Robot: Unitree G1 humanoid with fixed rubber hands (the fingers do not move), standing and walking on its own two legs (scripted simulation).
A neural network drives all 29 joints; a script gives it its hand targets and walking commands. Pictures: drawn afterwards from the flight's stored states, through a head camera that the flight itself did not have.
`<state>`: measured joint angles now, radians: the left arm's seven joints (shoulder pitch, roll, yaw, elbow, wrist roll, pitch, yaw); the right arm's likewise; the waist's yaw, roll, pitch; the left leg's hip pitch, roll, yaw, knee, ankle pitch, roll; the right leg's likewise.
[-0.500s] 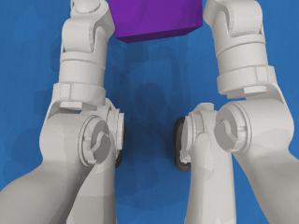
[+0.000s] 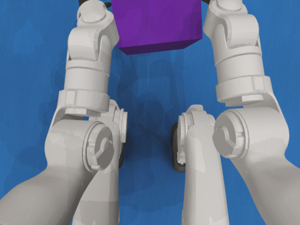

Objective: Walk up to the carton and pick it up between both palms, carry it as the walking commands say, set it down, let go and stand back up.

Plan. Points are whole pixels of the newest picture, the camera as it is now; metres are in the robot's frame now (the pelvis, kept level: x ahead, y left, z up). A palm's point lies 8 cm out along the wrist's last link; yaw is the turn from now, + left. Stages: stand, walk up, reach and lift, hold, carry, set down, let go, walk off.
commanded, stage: reach and lift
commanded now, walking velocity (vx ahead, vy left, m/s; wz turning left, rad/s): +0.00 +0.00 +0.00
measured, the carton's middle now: out of the picture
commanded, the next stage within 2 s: none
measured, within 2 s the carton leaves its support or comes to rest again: neither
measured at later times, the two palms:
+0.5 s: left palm out of the picture +0.51 +0.13 +0.02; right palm out of the picture +0.54 -0.10 +0.04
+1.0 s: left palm out of the picture +0.48 +0.13 +0.09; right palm out of the picture +0.52 -0.10 +0.11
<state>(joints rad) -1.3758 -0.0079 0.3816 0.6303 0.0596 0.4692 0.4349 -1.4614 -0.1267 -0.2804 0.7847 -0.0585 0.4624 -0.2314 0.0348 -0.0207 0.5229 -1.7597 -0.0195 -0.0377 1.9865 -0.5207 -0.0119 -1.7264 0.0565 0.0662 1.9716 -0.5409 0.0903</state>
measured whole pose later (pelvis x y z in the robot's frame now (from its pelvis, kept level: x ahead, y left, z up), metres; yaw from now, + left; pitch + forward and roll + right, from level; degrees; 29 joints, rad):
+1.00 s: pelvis -0.02 +0.00 +0.10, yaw +0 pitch +6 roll -2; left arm -1.24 -0.08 0.38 0.61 0.10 0.51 0.47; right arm -1.31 -0.08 -0.32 0.78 -0.09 0.48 -0.19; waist 0.04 -0.02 0.52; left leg -1.30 -0.02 -0.05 1.65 -0.45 -0.01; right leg -1.28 0.06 0.07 1.62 -0.46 0.08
